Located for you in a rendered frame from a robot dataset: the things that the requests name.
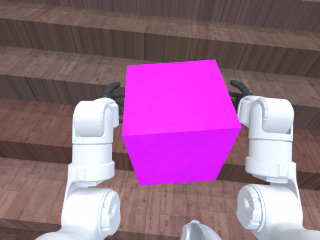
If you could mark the left robot forearm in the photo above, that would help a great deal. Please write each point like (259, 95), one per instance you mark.
(92, 137)

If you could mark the robot left hand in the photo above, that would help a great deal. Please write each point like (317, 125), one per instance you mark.
(107, 94)

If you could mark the right robot forearm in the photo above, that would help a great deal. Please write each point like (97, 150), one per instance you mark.
(270, 130)

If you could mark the carton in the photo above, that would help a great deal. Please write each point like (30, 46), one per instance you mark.
(179, 123)

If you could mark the robot right hand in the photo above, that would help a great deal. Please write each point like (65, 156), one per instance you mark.
(245, 92)

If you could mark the left robot upper arm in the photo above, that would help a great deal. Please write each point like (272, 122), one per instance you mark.
(88, 214)

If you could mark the right robot upper arm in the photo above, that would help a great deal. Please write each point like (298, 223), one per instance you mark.
(272, 212)

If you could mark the robot right thigh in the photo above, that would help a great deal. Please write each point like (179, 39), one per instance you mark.
(197, 231)

